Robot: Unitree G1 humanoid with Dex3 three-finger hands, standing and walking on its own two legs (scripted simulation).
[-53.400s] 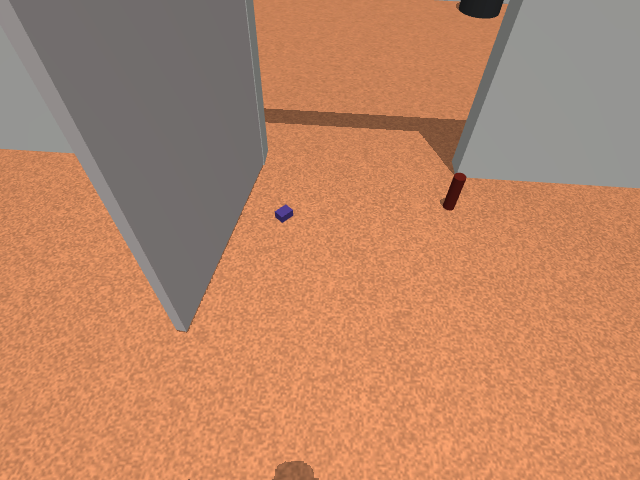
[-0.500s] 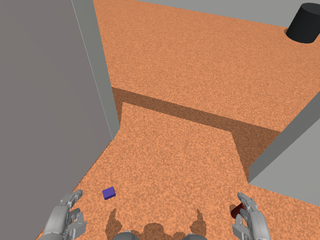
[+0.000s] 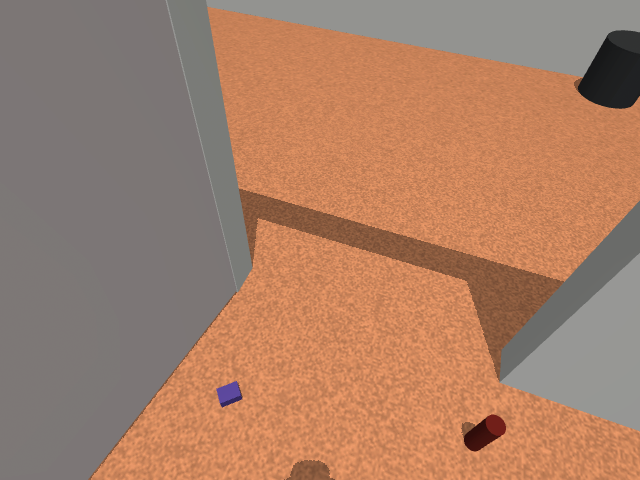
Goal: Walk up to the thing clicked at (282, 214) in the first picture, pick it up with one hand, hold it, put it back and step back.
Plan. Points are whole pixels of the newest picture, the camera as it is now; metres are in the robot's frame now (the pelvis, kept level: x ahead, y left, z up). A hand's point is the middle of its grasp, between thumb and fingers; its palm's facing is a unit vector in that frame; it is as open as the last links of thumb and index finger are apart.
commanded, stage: stand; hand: left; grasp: from above
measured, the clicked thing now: (229, 394) +0.45 +0.27 -0.75
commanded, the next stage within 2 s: step back in 1.98 s
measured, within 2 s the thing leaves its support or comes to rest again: neither
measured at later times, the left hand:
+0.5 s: hand out of the picture +0.03 +0.23 -0.15, palm faces +0.01 -0.94 -0.34, open 7.4 cm
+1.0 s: hand out of the picture +0.08 +0.22 -0.14, palm faces -0.01 -0.94 -0.33, open 7.4 cm
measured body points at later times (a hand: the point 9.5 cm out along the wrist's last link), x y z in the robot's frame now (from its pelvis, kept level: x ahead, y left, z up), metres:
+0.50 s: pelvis -0.01 -0.01 +0.01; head -0.01 -0.02 +0.46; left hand +0.03 +0.28 -0.12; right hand +0.05 -0.30 -0.13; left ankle +0.01 +0.11 -0.73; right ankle +0.00 -0.15 -0.73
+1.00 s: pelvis +0.00 -0.02 +0.01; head +0.01 -0.03 +0.46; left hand +0.08 +0.26 -0.12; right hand +0.06 -0.31 -0.13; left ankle +0.01 +0.11 -0.73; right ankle +0.00 -0.15 -0.73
